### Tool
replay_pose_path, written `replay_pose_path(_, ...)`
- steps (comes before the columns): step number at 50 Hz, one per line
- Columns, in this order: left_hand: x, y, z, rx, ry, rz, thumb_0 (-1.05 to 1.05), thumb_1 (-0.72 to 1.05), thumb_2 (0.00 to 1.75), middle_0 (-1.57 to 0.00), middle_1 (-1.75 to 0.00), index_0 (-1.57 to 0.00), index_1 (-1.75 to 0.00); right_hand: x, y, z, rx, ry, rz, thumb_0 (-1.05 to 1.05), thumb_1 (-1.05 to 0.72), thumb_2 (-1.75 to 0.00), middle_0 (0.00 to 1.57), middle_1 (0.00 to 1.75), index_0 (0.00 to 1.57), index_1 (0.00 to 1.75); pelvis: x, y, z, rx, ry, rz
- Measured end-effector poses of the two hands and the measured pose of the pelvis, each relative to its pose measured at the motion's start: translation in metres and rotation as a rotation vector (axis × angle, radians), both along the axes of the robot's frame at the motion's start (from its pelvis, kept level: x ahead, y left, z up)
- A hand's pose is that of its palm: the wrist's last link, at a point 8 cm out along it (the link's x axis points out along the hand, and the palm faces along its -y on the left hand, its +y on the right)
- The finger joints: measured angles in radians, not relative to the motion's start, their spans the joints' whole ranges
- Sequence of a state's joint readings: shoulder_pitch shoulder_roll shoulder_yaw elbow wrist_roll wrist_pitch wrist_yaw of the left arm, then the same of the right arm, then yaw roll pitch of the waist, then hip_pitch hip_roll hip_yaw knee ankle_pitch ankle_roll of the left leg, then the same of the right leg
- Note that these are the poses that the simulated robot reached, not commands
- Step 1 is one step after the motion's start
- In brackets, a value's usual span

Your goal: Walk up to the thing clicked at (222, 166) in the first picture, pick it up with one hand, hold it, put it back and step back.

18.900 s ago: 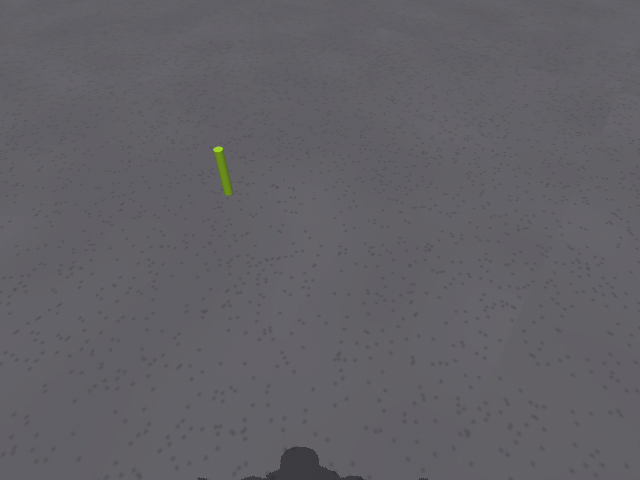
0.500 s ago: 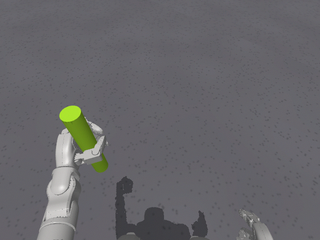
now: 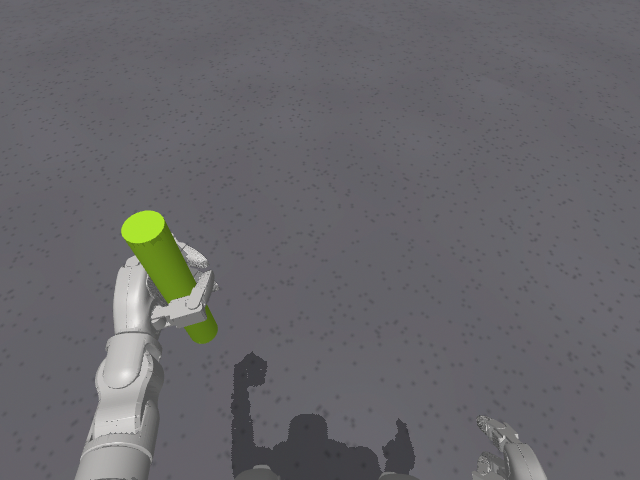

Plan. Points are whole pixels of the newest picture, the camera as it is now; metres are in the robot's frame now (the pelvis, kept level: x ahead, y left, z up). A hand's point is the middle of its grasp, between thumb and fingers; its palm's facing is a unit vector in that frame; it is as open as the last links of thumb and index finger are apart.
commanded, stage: hold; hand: left
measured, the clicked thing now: (179, 289) +0.33 +0.18 +0.05
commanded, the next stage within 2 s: crouch in 1.56 s
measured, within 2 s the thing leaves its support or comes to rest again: neither
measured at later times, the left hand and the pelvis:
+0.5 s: hand (192, 283) +0.34 +0.17 +0.06, palm faces +0.08 -1.00 +0.01, open 5.1 cm; pelvis +0.00 +0.00 +0.00, yaw +0 degrees
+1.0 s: hand (189, 285) +0.33 +0.17 +0.06, palm faces +0.09 -1.00 +0.01, open 5.1 cm; pelvis +0.01 +0.00 +0.00, yaw +0 degrees
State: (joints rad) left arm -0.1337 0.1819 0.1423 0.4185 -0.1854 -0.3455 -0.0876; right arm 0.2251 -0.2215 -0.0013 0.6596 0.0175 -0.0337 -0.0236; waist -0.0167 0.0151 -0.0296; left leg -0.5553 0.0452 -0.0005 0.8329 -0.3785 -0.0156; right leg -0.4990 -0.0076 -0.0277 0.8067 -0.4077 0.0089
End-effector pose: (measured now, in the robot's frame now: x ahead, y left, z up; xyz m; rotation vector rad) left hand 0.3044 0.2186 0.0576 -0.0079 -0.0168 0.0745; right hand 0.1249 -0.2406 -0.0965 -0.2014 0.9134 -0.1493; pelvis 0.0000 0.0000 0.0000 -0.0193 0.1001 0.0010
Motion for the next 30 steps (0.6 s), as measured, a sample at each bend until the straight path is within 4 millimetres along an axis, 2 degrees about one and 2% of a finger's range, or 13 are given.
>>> replay_pose_path(20,0.0068,0.0012,0.0023,-0.001,-0.002,-0.004,0.00,0.22,1.09,-1.02,-1.14,-1.01,-1.16,0.0018,0.0007,-0.0003,0.003,0.009,-0.004,0.01,-0.89,-0.90,0.20,0.30,0.21,0.30,0.0054,0.0014,0.0010,-0.002,0.001,0.000)
replay_pose_path(30,0.0051,0.0024,-0.0033,-0.002,0.013,0.003,0.00,0.22,1.09,-1.02,-1.14,-1.01,-1.15,0.0000,-0.0006,0.0000,-0.001,0.013,-0.005,0.01,-0.89,-0.90,0.20,0.30,0.21,0.30,0.0041,0.0009,0.0010,-0.001,0.006,-0.001)
